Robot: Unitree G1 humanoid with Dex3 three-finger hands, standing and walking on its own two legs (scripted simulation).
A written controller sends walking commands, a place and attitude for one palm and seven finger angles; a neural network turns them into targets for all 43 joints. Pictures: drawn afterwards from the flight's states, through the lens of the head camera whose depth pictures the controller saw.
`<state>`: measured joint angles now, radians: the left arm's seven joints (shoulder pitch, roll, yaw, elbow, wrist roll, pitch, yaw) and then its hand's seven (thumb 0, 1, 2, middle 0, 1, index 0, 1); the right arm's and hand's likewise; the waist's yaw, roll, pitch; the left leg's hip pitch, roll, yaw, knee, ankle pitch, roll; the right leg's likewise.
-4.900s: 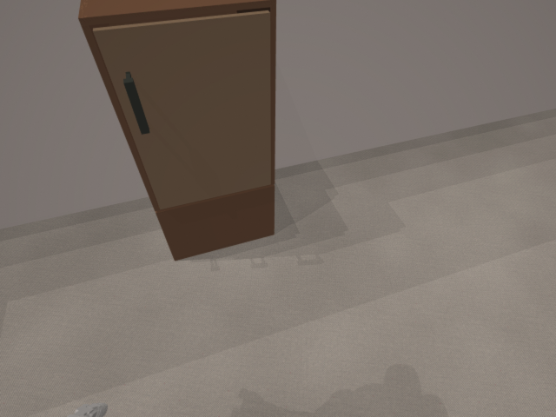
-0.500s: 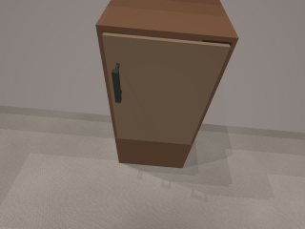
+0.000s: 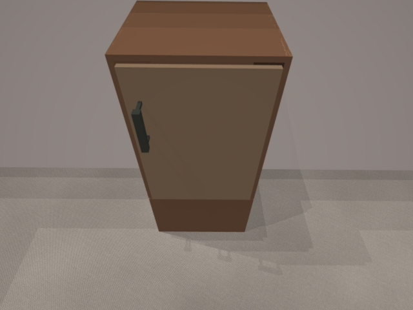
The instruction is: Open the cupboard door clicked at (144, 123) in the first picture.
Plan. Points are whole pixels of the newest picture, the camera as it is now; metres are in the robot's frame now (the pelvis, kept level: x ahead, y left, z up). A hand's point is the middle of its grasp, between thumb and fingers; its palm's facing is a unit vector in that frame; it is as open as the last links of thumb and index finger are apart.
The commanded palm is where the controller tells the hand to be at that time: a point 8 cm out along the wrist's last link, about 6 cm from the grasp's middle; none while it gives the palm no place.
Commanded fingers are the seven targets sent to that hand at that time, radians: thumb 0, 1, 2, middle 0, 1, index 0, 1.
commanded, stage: come to a stop and stand still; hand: left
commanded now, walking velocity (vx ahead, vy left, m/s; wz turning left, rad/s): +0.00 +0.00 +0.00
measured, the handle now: (142, 127) +0.58 +0.21 +0.00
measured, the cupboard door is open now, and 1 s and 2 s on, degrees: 0 0 0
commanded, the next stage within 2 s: look again from close up in 0.30 s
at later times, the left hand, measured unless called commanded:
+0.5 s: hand out of the picture -0.02 +0.14 -0.18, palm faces +0.05 -0.98 -0.17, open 7.4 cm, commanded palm none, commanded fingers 0.00 0.90 0.90 -0.20 -0.30 -0.20 -0.30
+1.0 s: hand out of the picture +0.00 +0.22 -0.18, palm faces +0.03 -0.97 -0.22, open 7.4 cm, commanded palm none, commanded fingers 0.00 0.90 0.90 -0.20 -0.30 -0.20 -0.30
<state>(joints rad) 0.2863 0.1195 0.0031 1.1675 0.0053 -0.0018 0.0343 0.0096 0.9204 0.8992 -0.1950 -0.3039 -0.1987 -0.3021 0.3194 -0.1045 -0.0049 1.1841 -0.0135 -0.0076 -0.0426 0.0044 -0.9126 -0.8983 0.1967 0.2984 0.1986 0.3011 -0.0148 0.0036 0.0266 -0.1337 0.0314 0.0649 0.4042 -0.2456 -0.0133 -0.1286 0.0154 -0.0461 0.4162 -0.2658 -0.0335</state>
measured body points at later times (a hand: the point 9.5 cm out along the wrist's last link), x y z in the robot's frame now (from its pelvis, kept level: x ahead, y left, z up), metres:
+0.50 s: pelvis -0.01 -0.02 -0.01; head +0.01 -0.02 +0.44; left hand -0.03 +0.19 -0.17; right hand +0.00 -0.24 -0.17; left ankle -0.02 +0.12 -0.74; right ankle -0.02 -0.09 -0.74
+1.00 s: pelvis -0.03 +0.04 -0.01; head -0.04 +0.04 +0.44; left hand +0.00 +0.28 -0.16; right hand +0.02 -0.20 -0.15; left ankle -0.02 +0.13 -0.74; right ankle -0.02 -0.09 -0.74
